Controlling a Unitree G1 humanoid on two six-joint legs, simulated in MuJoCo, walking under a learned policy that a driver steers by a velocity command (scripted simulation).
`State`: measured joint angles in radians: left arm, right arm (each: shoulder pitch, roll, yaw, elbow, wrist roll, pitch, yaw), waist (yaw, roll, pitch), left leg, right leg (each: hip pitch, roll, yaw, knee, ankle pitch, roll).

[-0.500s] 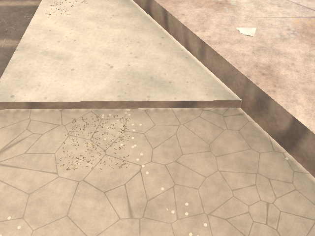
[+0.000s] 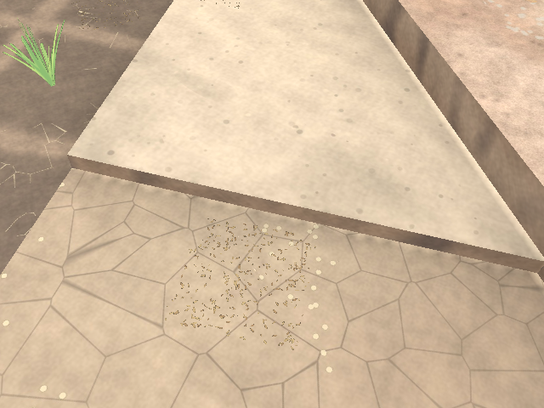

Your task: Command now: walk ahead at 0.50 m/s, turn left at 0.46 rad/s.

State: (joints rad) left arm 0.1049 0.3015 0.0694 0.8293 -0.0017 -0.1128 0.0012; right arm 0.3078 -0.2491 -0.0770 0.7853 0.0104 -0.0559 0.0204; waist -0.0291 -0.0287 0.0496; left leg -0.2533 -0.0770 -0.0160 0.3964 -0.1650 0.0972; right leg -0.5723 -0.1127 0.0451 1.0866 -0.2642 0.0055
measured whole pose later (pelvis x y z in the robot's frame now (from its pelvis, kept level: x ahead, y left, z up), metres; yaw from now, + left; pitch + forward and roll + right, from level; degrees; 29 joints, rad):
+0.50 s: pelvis +0.29 -0.06 -0.01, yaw -3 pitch +1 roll +0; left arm 0.13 0.26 0.04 0.85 0.01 -0.08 -0.04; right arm 0.24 -0.28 -0.05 0.83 0.00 -0.04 -0.02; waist 0.00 0.03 0.07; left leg -0.44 0.02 -0.05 1.17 -0.47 -0.02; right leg -0.37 0.07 -0.05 0.44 -0.10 -0.09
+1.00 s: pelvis +0.39 -0.03 -0.01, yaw -4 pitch +0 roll +0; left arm 0.13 0.25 0.01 0.97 0.01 0.00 0.00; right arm 0.17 -0.24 -0.05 0.91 0.00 -0.02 -0.03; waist 0.01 -0.01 0.02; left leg -0.25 0.03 -0.03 0.51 -0.25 -0.03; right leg -0.19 0.03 -0.01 0.49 -0.30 -0.02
